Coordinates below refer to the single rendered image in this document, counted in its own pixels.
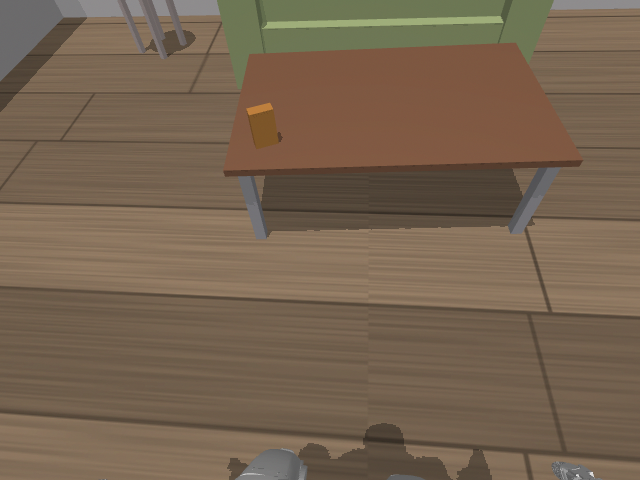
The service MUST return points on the coffee table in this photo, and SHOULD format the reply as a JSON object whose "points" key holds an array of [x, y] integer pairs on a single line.
{"points": [[432, 108]]}

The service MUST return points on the sofa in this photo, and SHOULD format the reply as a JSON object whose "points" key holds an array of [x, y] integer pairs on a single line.
{"points": [[278, 26]]}

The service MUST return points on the carton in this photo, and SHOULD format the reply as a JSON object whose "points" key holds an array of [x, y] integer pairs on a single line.
{"points": [[263, 125]]}

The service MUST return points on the right robot hand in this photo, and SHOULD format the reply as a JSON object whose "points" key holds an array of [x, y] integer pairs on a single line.
{"points": [[568, 471]]}

